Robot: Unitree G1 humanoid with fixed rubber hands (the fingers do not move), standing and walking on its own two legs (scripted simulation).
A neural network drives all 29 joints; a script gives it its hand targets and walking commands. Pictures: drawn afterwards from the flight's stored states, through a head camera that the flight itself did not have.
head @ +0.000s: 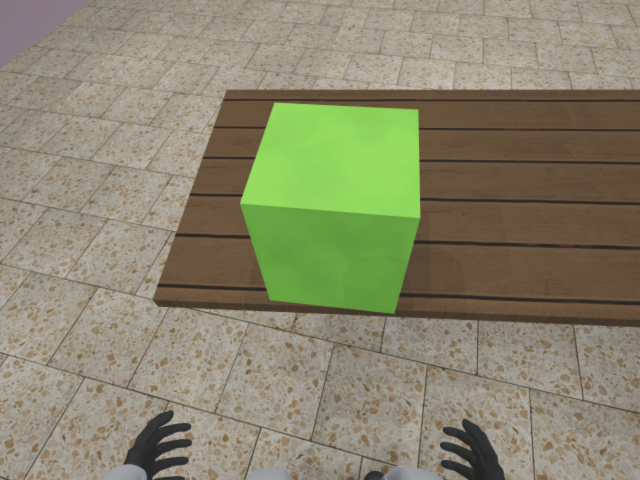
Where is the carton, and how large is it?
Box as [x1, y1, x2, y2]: [240, 103, 419, 313]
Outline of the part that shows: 274,103 240,202 269,298 273,300 393,313 419,220 417,110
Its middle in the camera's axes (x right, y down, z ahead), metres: +0.03 -0.04 +0.60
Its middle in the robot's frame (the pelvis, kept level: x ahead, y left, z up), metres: +0.48 +0.03 +0.00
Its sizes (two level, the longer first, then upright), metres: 0.210 0.200 0.250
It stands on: a table, 0.64 m high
